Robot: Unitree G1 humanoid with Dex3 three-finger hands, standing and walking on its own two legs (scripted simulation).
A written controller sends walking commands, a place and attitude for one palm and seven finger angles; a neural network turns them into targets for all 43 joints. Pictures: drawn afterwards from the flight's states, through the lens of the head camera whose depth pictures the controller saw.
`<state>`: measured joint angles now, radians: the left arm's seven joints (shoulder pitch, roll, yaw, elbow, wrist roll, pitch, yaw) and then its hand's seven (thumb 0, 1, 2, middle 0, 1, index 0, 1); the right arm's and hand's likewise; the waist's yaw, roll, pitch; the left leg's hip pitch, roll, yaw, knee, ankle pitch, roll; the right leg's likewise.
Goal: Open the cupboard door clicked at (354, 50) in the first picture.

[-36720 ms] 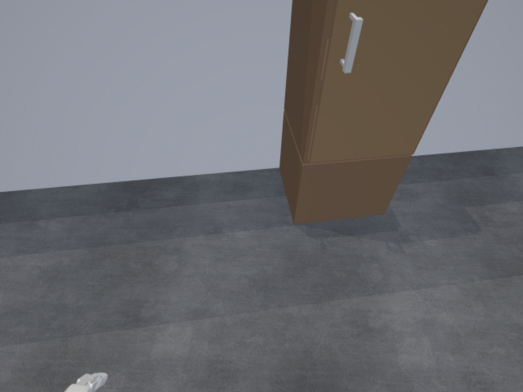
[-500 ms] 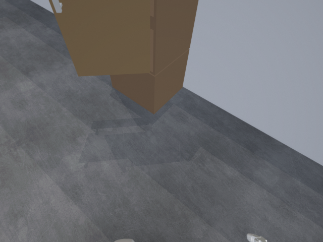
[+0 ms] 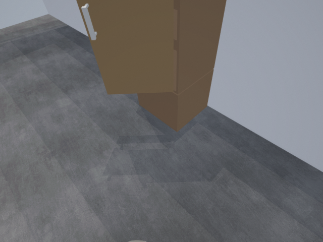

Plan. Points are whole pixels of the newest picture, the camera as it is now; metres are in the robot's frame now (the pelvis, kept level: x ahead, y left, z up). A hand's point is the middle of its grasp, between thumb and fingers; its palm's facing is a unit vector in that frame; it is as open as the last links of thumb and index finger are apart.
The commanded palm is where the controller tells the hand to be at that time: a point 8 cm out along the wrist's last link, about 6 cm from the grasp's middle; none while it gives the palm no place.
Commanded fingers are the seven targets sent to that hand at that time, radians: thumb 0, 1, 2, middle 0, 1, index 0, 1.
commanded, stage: take the last steps up to it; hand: left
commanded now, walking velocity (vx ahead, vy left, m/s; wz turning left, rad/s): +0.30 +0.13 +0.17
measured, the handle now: (90, 22) +0.97 +0.38 +0.12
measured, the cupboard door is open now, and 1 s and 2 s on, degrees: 46 46 46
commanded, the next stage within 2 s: come to a stop and stand still in 1.10 s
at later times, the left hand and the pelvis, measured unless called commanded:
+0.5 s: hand out of the picture +0.09 +0.27 -0.19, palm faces +0.14 -0.97 -0.17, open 7.4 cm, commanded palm none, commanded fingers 0.00 0.90 0.90 -0.20 -0.30 -0.20 -0.30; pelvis +0.14 +0.10 -0.01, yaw +4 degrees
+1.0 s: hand (104, 160) +0.41 +0.25 -0.16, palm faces +0.02 -0.98 -0.17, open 7.4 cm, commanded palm none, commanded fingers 0.00 0.90 0.90 -0.20 -0.30 -0.20 -0.30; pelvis +0.32 +0.08 +0.00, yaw +2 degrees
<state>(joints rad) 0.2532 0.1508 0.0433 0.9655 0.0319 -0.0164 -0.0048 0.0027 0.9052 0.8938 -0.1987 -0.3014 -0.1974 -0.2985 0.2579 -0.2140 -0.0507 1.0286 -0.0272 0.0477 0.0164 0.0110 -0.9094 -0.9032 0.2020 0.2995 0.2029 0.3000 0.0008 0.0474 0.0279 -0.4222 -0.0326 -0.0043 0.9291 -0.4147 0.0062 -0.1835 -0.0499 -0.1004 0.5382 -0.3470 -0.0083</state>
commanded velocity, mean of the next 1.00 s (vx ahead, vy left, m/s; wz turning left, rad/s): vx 0.28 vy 0.04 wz -0.01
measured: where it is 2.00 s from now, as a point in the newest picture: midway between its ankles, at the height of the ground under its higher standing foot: (160, 217)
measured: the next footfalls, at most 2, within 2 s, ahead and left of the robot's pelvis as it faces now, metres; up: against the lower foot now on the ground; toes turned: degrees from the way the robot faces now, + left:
left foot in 0.36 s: +0.22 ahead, +0.20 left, +0.00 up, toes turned +13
right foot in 0.88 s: +0.38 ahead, -0.02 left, +0.00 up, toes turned -6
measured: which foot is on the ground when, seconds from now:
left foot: up 0.00-0.34, down 0.36-0.88, up 0.90-1.00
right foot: down 0.00-0.36, up 0.38-0.86, down 0.88-1.00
